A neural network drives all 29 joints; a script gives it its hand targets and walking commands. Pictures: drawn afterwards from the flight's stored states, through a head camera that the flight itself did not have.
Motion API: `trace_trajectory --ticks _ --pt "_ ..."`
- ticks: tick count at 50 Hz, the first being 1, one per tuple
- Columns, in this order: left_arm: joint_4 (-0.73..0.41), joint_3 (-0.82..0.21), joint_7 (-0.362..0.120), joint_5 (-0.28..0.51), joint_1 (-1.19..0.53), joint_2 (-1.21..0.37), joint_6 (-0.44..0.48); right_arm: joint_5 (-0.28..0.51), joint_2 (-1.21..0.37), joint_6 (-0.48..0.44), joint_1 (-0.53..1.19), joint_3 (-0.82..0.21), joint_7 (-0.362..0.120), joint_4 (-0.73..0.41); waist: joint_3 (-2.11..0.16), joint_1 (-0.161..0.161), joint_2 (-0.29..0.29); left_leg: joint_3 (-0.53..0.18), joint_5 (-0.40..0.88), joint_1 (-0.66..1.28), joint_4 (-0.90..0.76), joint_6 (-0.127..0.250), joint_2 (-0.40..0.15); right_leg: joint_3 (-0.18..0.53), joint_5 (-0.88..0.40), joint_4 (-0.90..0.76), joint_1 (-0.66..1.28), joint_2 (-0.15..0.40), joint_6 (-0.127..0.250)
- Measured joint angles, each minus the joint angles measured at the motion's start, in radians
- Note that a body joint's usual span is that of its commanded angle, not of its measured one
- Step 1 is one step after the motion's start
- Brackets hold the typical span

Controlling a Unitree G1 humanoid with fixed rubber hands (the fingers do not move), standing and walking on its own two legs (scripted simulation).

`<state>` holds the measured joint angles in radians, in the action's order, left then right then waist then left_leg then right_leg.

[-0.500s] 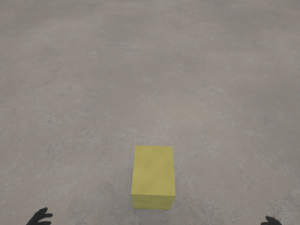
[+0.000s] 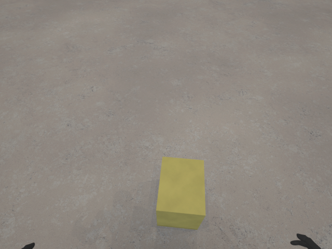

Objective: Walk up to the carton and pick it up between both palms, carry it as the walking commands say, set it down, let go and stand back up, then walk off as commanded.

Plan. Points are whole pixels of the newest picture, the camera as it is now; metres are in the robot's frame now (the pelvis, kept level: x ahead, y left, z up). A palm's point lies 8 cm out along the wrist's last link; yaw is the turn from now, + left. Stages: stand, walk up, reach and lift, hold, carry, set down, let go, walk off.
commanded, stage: walk up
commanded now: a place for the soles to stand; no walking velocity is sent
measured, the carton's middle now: (180, 193) +0.48 -0.07 -0.62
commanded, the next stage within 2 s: reach and lift in 1.80 s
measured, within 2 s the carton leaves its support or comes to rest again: neither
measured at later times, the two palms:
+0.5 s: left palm out of the picture +0.13 +0.33 -0.08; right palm out of the picture +0.13 -0.31 -0.08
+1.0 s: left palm (51, 245) +0.16 +0.29 -0.09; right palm out of the picture +0.06 -0.38 -0.07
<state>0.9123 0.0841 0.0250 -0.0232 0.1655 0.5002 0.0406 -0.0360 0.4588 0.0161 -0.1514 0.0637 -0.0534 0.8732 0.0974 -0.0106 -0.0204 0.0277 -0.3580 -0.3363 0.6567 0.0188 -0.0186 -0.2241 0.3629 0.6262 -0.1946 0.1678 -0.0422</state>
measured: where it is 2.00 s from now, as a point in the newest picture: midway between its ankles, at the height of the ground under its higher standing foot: outside the picture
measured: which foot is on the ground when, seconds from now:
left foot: down 0.00-1.00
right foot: down 0.00-0.02, up 0.04-0.24, down 0.26-1.00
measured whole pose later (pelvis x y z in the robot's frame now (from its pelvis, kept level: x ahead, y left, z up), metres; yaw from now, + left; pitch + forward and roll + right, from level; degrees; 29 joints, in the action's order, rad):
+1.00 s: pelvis +0.01 -0.02 +0.00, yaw -10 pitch -1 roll +0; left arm 0.93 0.07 -0.04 -0.03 0.14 0.46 -0.02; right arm -0.02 0.48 -0.02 -0.11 0.07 0.02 0.92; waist 0.08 0.00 -0.02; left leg 0.12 -0.34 -0.29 0.62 -0.01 -0.10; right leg 0.00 0.27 0.61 -0.29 -0.02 0.03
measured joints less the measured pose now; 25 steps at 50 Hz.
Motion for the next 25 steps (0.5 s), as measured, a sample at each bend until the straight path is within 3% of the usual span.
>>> trace_trajectory --ticks 2,4,6,10,13,15,17,25 --pt "0.003 -0.005 -0.004 0.012 0.012 -0.001 -0.014 -0.003 0.004 -0.011 -0.007 0.003 0.009 0.006 0.003 -0.002 -0.003 0.013 0.121 -0.001 -0.019 -0.001 0.011 0.061 0.088 0.089 -0.041 0.002 0.017" --pt "0.011 -0.013 -0.002 0.024 0.023 -0.010 -0.030 0.004 -0.010 -0.019 -0.001 -0.003 0.020 0.013 0.008 0.002 -0.006 0.018 0.102 0.000 -0.006 0.010 0.018 0.189 0.185 0.196 -0.092 -0.058 0.044" --pt "0.017 -0.020 -0.001 0.027 0.040 -0.020 -0.033 0.007 -0.027 -0.022 0.011 -0.009 0.031 0.014 0.011 0.007 -0.007 0.024 0.091 0.014 -0.022 0.017 0.018 0.248 0.184 0.253 -0.125 -0.100 0.063" --pt "0.024 -0.023 -0.009 0.020 0.078 -0.046 -0.029 0.007 -0.039 -0.025 0.034 -0.009 0.038 -0.016 0.009 0.014 0.014 0.040 0.090 0.015 -0.028 0.018 0.000 0.237 0.145 0.211 -0.145 -0.131 0.074" --pt "0.025 -0.020 -0.013 0.014 0.096 -0.054 -0.025 0.012 -0.036 -0.023 0.048 -0.011 0.040 -0.033 0.005 0.006 0.028 0.052 0.068 0.001 0.010 0.011 -0.018 0.202 0.035 0.057 -0.097 -0.142 0.086" --pt "0.029 -0.022 -0.013 0.004 0.095 -0.059 -0.019 0.021 -0.036 -0.018 0.060 -0.013 0.041 -0.029 0.004 0.000 0.040 0.052 0.047 -0.004 0.037 0.002 -0.028 0.206 -0.058 0.021 -0.085 -0.153 0.050" --pt "0.034 -0.031 -0.018 0.002 0.087 -0.062 -0.015 0.028 -0.044 -0.014 0.070 -0.016 0.041 -0.012 -0.003 -0.004 0.037 0.049 0.045 0.011 0.016 -0.003 -0.015 0.218 -0.046 0.027 -0.086 -0.150 0.031" --pt "0.041 -0.064 -0.027 0.018 -0.011 -0.070 -0.005 0.028 -0.052 -0.031 0.094 -0.036 0.038 0.059 -0.028 0.002 0.030 0.069 0.103 0.078 -0.106 -0.004 -0.013 0.244 -0.077 -0.066 -0.042 -0.156 0.029"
